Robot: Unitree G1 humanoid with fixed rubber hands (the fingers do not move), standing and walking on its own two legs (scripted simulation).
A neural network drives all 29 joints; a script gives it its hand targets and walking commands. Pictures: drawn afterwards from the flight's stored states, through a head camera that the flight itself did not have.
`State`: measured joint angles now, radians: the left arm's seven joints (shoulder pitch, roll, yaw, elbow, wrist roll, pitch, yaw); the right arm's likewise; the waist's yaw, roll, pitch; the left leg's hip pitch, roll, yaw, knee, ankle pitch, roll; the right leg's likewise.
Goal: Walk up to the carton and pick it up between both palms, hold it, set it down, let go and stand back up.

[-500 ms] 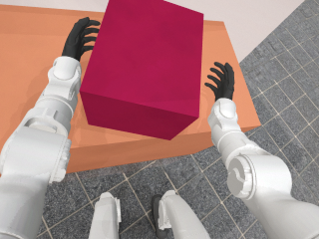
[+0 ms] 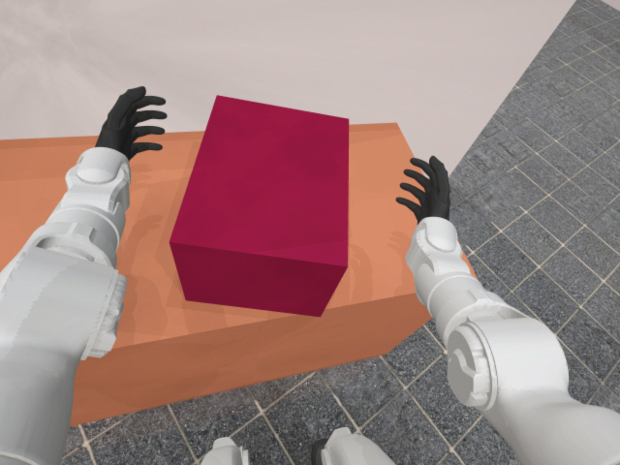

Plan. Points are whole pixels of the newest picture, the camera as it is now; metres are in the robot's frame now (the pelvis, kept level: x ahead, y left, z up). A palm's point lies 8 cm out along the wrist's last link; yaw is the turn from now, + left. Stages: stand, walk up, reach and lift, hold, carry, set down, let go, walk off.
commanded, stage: set down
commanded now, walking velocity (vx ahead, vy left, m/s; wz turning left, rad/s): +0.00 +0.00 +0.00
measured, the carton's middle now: (269, 207) +0.52 -0.01 -0.07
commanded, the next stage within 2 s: none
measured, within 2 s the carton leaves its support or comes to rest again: neither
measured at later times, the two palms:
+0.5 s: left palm (128, 170) +0.48 +0.18 +0.08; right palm (429, 221) +0.39 -0.21 +0.07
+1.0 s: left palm (87, 262) +0.38 +0.22 +0.04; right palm (426, 298) +0.30 -0.19 +0.02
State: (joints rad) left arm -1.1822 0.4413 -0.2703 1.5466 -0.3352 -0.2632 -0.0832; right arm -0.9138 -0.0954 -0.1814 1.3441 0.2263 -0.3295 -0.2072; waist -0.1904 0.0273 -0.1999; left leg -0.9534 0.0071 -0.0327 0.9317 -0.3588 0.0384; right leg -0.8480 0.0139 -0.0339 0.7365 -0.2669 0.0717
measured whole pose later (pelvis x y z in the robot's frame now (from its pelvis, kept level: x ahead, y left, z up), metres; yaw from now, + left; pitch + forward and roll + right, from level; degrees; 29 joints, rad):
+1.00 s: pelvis +0.02 -0.02 +0.03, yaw +1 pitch +6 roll -4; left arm -0.46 0.44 -0.06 0.89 -0.28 -0.21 -0.17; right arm -0.21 0.04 -0.02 0.71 0.16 -0.35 -0.36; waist -0.06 0.00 0.00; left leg -0.53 0.02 -0.01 0.78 -0.36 0.04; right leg -0.46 0.02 -0.02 0.63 -0.28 0.04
